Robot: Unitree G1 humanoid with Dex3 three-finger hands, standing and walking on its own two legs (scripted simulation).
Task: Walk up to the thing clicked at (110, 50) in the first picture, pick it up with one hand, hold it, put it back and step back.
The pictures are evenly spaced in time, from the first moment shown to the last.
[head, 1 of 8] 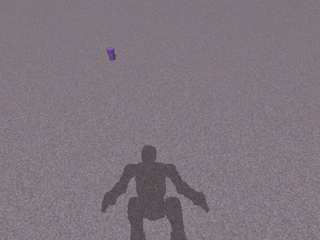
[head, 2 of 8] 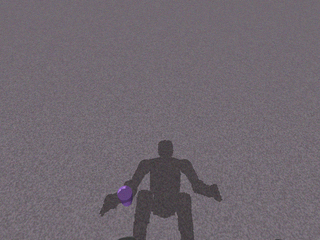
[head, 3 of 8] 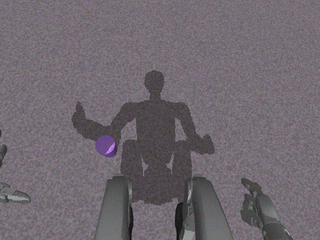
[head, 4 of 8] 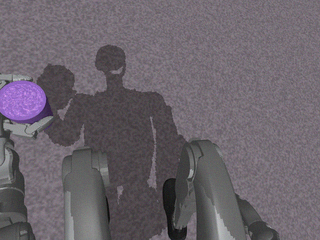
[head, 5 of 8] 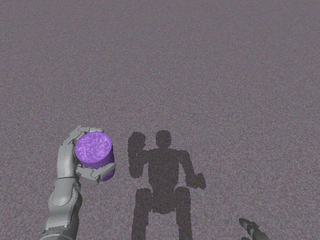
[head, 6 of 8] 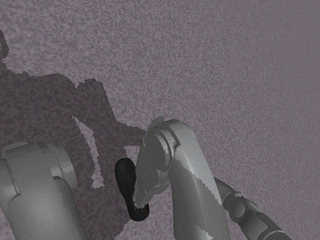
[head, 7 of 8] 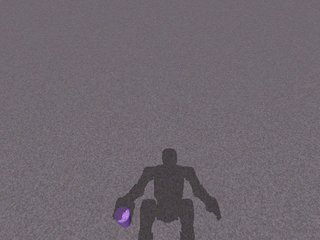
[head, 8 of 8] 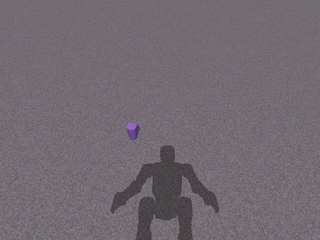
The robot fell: no
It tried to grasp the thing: yes
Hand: left
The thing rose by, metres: 0.68
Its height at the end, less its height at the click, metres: +0.00
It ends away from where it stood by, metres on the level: 0.02
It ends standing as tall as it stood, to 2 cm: yes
